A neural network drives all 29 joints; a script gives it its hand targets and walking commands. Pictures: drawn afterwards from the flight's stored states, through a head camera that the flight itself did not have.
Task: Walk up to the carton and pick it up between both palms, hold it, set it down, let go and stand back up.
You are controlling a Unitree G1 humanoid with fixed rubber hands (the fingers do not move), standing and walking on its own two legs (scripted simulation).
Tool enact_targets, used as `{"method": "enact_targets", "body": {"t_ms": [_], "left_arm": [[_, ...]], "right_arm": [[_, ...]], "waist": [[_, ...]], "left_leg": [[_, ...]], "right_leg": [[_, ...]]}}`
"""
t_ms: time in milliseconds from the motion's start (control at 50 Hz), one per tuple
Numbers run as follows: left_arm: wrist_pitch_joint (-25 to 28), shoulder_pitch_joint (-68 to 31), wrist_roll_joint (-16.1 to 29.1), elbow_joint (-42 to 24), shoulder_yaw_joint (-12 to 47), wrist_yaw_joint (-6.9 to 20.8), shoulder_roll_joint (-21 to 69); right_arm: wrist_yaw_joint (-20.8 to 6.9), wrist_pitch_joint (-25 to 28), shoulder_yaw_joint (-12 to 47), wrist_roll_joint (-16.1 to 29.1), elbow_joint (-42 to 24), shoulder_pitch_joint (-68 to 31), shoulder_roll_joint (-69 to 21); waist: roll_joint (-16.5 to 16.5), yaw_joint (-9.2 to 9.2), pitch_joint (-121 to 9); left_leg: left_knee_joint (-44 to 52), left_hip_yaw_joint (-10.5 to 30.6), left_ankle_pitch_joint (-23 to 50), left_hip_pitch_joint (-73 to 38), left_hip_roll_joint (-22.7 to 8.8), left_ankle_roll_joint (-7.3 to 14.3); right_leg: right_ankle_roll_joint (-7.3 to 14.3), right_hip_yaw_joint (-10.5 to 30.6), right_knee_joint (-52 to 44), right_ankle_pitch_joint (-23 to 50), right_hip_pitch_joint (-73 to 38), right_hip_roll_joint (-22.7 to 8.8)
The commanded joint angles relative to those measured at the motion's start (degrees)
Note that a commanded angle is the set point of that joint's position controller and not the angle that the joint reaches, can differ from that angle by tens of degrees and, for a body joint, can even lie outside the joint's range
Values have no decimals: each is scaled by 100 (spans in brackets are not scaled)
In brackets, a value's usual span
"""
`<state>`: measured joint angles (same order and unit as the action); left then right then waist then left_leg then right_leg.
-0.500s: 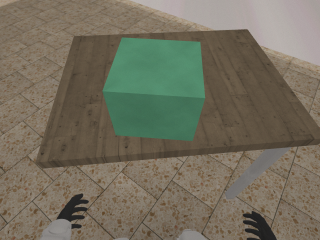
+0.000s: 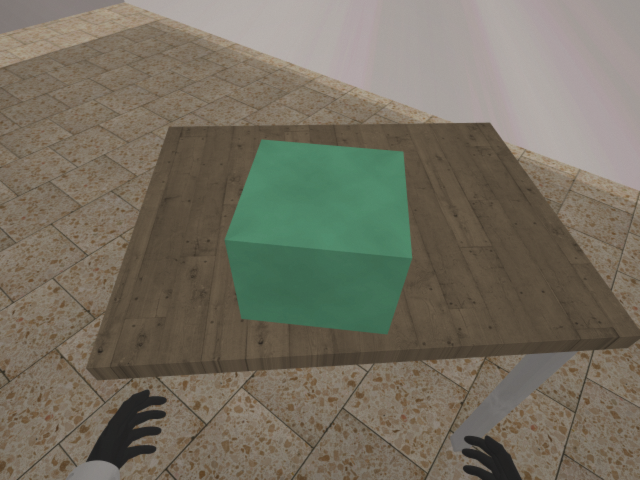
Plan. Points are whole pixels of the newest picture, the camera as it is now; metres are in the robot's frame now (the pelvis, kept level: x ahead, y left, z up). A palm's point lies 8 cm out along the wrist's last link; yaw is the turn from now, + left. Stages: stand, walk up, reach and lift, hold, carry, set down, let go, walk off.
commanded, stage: reach and lift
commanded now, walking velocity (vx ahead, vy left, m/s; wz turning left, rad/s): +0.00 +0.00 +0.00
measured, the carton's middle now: (322, 234) +0.46 +0.00 +0.05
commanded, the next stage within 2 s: none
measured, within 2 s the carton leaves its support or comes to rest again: neither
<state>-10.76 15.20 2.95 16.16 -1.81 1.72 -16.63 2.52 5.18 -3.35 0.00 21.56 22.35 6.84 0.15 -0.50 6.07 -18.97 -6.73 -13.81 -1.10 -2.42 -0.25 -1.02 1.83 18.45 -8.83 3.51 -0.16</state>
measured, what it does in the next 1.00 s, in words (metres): stands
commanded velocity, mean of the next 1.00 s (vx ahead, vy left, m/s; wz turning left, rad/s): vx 0.00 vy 0.00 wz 0.00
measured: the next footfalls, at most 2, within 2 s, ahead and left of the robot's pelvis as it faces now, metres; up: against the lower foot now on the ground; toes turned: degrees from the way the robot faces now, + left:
none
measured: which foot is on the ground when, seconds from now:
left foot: down 0.00-1.00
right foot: down 0.00-1.00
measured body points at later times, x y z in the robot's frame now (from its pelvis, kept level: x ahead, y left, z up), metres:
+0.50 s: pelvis +0.01 +0.01 +0.00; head +0.00 +0.01 +0.45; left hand +0.19 +0.25 +0.01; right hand +0.19 -0.20 +0.00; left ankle -0.03 +0.11 -0.75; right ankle +0.02 -0.13 -0.75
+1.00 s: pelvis +0.01 +0.00 +0.00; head +0.00 +0.01 +0.45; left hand +0.25 +0.24 +0.07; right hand +0.26 -0.19 +0.06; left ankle -0.03 +0.11 -0.75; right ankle +0.02 -0.13 -0.75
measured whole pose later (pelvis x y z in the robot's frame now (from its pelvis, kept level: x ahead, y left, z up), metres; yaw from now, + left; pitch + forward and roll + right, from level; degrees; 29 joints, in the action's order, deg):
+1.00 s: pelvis +0.01 +0.00 +0.00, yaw +4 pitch -4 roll -1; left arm -13.0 6.7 15.5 -2.9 -2.0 4.2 -19.4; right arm 10.2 -11.9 -2.6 11.0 -7.7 12.8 6.3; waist 0.4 0.8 2.4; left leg -20.8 -2.4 -14.2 2.7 -1.9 -0.2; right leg -1.1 -1.1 16.8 -8.8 4.1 -0.5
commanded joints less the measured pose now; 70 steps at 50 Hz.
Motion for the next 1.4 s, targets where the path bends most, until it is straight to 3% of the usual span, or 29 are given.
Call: {"method": "enact_targets", "body": {"t_ms": [0,100,180,240,380,440,480,620,780,960,1060,1160,1220,1380], "left_arm": [[349,-187,132,-1035,-178,10,-673],[405,-1,164,-1517,-196,-29,-671],[430,141,351,-1829,-157,3,-677],[500,122,419,-2214,-159,-19,-734],[424,-32,721,-2538,-132,42,-797],[444,-80,911,-2581,-160,86,-887],[488,-122,941,-2713,-210,110,-913],[496,-526,1154,-2907,-237,222,-945],[423,-1147,1205,-2872,-282,232,-969],[-149,-2149,1281,-2887,-435,245,-1004],[-520,-2772,1171,-2678,-616,270,-988],[-930,-3470,1137,-2470,-691,314,-968],[-1062,-3712,1048,-2371,-806,316,-1009],[-1295,-4798,973,-1884,-860,280,-1108]], "right_arm": [[84,153,-252,76,-1210,56,497],[113,-20,-156,306,-1691,214,445],[166,-123,-164,446,-2109,347,372],[197,-190,-155,582,-2437,367,330],[331,-543,-145,691,-3105,182,232],[422,-649,-170,678,-3491,57,226],[466,-713,-52,776,-3581,101,129],[616,-987,-16,855,-4030,-253,112],[714,-1207,-31,966,-3946,-821,171],[796,-1594,-117,1138,-4036,-1921,443],[806,-1842,-68,1319,-3808,-2514,577],[880,-2045,-210,1395,-3599,-3231,781],[904,-2099,-160,1466,-3425,-3450,815],[874,-2180,-251,1559,-2878,-4555,1063]], "waist": [[117,41,-326],[289,141,-258],[273,77,-314],[467,146,-402],[370,178,-407],[128,173,-563],[235,245,-618],[267,213,-694],[351,136,-667],[199,36,-1139],[271,63,-1260],[193,-45,-1425],[210,-38,-1650],[200,-148,-1962]], "left_leg": [[439,-9,1099,403,156,-111],[516,49,1156,623,84,-117],[393,113,1506,408,119,-180],[373,166,1561,536,89,-207],[368,281,1319,709,62,-192],[274,337,1417,677,85,-192],[207,359,1580,612,113,-197],[232,475,1329,696,83,-175],[229,600,1112,832,16,-158],[159,566,1446,809,96,-182],[171,512,1552,838,127,-188],[155,477,1577,760,134,-205],[98,454,1769,720,183,-191],[27,435,1890,675,198,-176]], "right_leg": [[217,-175,-308,740,-272,190],[279,-185,-322,634,-463,222],[304,-120,-414,820,-274,162],[346,-108,-382,707,-359,177],[354,-51,-413,447,-337,103],[295,-26,-385,613,-301,78],[305,6,-377,733,-308,28],[316,46,-410,530,-349,-32],[357,58,-366,353,-350,-65],[308,77,-255,866,-550,-40],[328,77,-240,962,-591,-14],[299,30,-247,1000,-572,52],[242,27,-162,1378,-713,45],[214,-49,-112,1451,-685,126]]}}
